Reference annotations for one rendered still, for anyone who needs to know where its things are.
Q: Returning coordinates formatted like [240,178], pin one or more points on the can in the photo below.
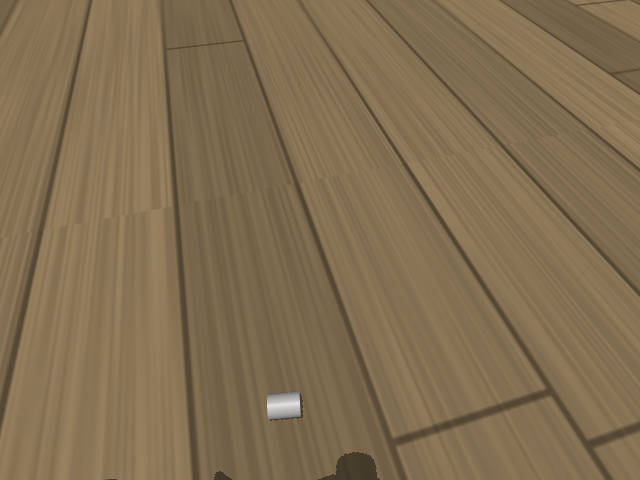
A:
[283,405]

